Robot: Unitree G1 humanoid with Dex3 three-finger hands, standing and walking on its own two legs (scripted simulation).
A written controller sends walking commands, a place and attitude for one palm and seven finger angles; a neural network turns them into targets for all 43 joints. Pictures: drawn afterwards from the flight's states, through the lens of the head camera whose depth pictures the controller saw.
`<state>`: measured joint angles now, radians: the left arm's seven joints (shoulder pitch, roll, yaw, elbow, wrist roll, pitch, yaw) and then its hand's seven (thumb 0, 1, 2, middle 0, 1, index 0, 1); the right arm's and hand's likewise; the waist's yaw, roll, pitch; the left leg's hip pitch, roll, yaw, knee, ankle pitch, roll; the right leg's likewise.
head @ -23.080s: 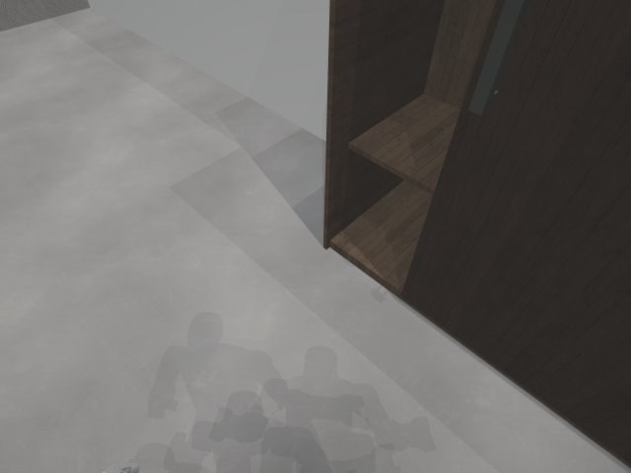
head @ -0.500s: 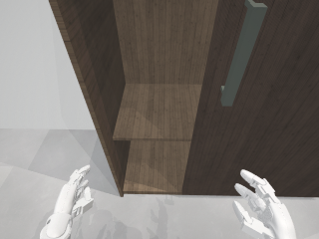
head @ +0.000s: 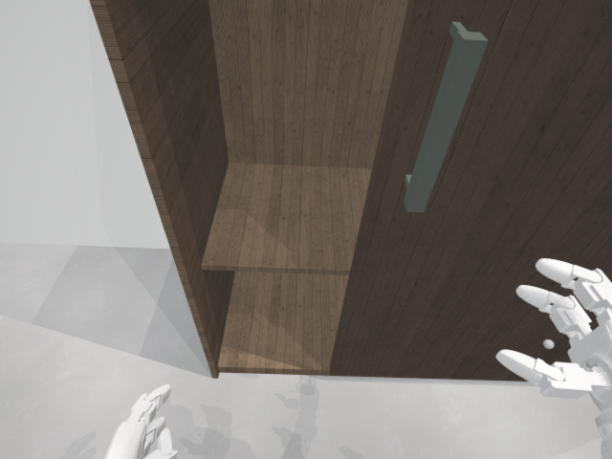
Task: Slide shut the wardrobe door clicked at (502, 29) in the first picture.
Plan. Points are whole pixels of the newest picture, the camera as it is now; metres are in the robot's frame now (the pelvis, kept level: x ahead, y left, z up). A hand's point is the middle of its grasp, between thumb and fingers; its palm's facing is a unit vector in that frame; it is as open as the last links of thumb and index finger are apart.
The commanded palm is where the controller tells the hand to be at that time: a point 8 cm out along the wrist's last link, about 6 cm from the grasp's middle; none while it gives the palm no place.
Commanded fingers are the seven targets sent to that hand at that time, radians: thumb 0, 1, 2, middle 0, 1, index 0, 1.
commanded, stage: raise the hand with hooked fingers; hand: right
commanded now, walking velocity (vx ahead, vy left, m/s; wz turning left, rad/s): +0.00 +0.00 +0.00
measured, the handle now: (433, 126) +0.51 -0.13 +0.22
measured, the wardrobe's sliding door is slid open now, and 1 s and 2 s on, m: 0.36 0.36 0.36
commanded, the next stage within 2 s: move the hooked fingers beside the handle in 1.14 s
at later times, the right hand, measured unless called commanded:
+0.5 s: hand out of the picture +0.25 -0.31 +0.20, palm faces +0.05 +0.99 -0.15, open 13.9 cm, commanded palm +0.21 -0.35 +0.23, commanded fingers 0.00 0.50 -0.30 0.30 1.20 0.30 1.20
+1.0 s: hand out of the picture +0.25 -0.29 +0.25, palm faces +0.02 +0.98 -0.19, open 13.9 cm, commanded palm +0.22 -0.34 +0.25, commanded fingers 0.00 0.50 -0.30 0.30 1.20 0.30 1.20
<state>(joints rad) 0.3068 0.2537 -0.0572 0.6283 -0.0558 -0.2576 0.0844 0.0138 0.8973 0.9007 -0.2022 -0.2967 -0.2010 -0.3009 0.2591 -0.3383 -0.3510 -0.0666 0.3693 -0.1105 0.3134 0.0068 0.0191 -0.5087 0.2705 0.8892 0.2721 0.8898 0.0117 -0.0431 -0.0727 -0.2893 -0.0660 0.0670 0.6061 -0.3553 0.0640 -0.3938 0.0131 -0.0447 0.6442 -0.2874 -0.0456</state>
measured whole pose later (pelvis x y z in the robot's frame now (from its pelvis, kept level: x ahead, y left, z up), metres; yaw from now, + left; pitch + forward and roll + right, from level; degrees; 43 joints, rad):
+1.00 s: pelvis +0.00 -0.02 +0.01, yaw -2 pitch -3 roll +1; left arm 0.21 0.28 -0.11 0.62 -0.08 -0.22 0.08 0.01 0.90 0.90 -0.20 -0.30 -0.20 -0.30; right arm -0.13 -0.55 -0.51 -0.03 0.36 0.22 0.51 -0.01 0.50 -0.30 0.31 1.20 0.31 1.20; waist -0.03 -0.05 -0.03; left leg -0.10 -0.03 0.09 0.43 -0.28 0.05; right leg -0.21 0.06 -0.02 0.46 -0.19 -0.07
